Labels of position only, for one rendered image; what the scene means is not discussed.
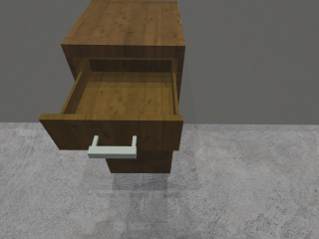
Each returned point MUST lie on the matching drawer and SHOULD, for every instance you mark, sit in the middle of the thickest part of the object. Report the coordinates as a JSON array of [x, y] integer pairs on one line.
[[116, 99]]

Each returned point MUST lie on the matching handle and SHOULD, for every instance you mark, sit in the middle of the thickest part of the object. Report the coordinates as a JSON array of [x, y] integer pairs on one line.
[[126, 152]]

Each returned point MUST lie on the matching cabinet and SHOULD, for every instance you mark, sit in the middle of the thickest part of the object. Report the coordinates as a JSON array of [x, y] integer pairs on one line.
[[129, 29]]

